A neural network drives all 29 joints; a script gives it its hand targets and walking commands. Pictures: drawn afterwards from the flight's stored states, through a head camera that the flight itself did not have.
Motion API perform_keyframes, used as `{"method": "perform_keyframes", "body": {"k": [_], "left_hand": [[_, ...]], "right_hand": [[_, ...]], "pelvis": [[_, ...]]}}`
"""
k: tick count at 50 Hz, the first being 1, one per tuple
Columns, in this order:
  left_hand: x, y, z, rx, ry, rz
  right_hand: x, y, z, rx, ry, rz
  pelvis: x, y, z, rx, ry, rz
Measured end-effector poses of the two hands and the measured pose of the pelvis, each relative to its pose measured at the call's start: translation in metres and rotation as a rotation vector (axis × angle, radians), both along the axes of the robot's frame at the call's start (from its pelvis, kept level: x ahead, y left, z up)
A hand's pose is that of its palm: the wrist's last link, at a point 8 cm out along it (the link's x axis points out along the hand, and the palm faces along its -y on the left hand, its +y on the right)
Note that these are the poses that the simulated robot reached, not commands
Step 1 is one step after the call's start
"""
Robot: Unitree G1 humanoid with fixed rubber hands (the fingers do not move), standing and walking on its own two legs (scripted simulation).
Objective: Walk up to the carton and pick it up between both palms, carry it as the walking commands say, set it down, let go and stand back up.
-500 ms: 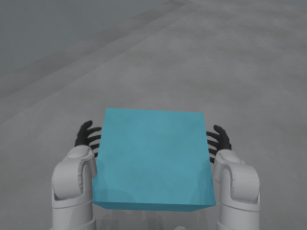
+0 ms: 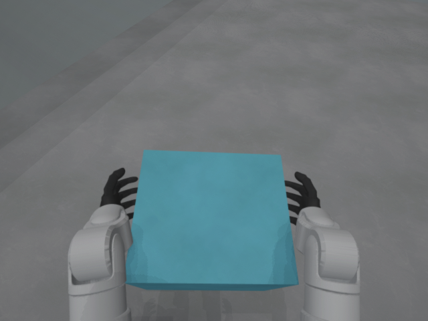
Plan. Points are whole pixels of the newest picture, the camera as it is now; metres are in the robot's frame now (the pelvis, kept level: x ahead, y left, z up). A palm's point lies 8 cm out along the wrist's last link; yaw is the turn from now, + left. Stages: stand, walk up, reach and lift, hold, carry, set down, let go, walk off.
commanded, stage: carry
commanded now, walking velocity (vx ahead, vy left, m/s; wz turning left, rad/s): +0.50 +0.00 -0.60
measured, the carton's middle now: (209, 226) +0.30 +0.01 +0.00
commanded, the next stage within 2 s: none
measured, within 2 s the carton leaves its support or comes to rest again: neither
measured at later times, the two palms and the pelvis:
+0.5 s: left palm (210, 99) +0.61 +0.02 +0.07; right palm (342, 126) +0.53 -0.29 +0.07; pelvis +0.30 -0.07 +0.00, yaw -15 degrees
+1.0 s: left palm (273, 37) +0.91 -0.18 +0.09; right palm (376, 72) +0.72 -0.43 +0.10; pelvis +0.59 -0.14 +0.03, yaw -37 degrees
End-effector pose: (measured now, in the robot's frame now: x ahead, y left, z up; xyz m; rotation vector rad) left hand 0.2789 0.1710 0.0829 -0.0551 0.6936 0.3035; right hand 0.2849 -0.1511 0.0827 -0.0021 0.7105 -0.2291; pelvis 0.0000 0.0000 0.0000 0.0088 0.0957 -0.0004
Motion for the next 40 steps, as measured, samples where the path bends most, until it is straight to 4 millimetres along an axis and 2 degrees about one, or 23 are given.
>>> {"method": "perform_keyframes", "body": {"k": [4, 11, 16, 21, 27, 30, 34, 40], "left_hand": [[0.058, -0.011, -0.002, -0.022, 0.047, -0.065], [0.155, -0.055, 0.010, -0.022, 0.053, -0.216], [0.225, -0.094, 0.014, -0.010, 0.014, -0.282], [0.292, -0.134, -0.002, 0.010, -0.001, -0.290], [0.347, -0.162, -0.015, 0.035, 0.119, -0.282], [0.381, -0.178, -0.011, 0.038, 0.122, -0.297], [0.436, -0.206, -0.002, 0.032, 0.080, -0.355], [0.530, -0.249, 0.001, 0.005, 0.005, -0.476]], "right_hand": [[0.033, -0.011, 0.000, -0.014, 0.047, -0.072], [0.084, -0.048, 0.016, -0.010, 0.052, -0.227], [0.136, -0.083, 0.019, -0.010, 0.015, -0.283], [0.203, -0.123, -0.001, 0.008, -0.001, -0.290], [0.260, -0.152, -0.018, 0.051, 0.116, -0.302], [0.287, -0.166, -0.017, 0.055, 0.119, -0.318], [0.323, -0.187, -0.008, 0.043, 0.077, -0.368], [0.383, -0.217, 0.003, 0.001, 0.005, -0.475]], "pelvis": [[0.047, 0.010, 0.008, 0.010, 0.008, -0.088], [0.128, 0.007, 0.023, -0.021, 0.004, -0.184], [0.193, -0.015, 0.015, -0.031, -0.009, -0.224], [0.259, -0.052, -0.008, -0.048, -0.027, -0.232], [0.319, -0.077, 0.008, -0.031, -0.009, -0.273], [0.350, -0.086, 0.014, -0.016, 0.000, -0.310], [0.398, -0.094, 0.017, -0.006, 0.005, -0.365], [0.486, -0.103, 0.003, -0.004, -0.001, -0.477]]}}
